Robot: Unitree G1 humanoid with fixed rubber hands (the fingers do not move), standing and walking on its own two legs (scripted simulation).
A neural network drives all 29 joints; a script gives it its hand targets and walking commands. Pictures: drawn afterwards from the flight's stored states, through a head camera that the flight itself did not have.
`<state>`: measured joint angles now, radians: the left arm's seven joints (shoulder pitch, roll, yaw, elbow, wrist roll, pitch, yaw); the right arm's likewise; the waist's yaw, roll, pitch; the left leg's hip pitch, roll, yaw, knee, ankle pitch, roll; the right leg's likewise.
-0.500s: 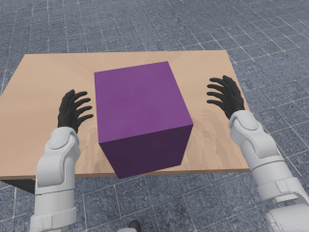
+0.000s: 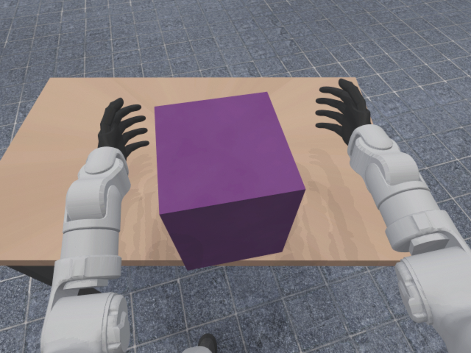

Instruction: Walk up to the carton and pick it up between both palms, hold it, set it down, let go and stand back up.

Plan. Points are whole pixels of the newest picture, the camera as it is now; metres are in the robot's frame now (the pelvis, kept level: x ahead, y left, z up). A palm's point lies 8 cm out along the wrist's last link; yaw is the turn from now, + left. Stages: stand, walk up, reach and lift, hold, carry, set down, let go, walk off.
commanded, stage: reach and lift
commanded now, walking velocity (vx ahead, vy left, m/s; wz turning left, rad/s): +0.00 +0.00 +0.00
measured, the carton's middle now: (224, 186) +0.39 +0.09 +0.01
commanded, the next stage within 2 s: none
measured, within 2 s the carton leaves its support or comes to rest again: neither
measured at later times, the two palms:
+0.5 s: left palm (138, 198) +0.35 +0.24 +0.01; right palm (324, 177) +0.42 -0.10 +0.02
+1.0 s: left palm (142, 191) +0.36 +0.24 +0.02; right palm (312, 171) +0.43 -0.08 +0.02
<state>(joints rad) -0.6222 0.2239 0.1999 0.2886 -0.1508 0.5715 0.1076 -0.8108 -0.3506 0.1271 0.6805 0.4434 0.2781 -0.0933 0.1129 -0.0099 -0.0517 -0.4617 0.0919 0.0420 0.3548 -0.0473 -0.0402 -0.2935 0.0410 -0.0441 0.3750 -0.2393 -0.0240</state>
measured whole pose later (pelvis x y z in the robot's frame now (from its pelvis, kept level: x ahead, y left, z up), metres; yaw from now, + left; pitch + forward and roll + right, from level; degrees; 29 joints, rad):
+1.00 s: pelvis +0.00 +0.01 -0.01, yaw +0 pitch +18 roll -2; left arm -0.58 0.04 0.20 0.85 -0.03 -0.17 0.14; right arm -0.77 -0.15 0.02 1.14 0.23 -0.20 -0.02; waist 0.15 -0.01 -0.19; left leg -0.70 0.09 0.03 0.47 -0.08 -0.03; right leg -0.52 0.03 -0.05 0.46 -0.27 -0.01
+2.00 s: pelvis +0.01 +0.00 +0.00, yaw +0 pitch +13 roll -1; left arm -0.54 -0.08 0.43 0.86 0.27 -0.23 0.07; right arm -0.64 0.06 -0.37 1.10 -0.28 -0.35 -0.10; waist 0.15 -0.03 -0.12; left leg -0.47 0.09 0.05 0.26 -0.01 -0.04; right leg -0.31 0.04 -0.03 0.28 -0.20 -0.02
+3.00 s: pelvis +0.00 +0.00 +0.00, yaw -1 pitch +15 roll -1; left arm -0.61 -0.08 0.38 0.89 0.22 -0.30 0.12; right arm -0.69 -0.02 -0.22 1.14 -0.15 -0.45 -0.14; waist 0.10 -0.05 -0.18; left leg -0.53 0.10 0.07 0.27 0.00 -0.04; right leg -0.38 0.05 -0.02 0.31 -0.19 -0.02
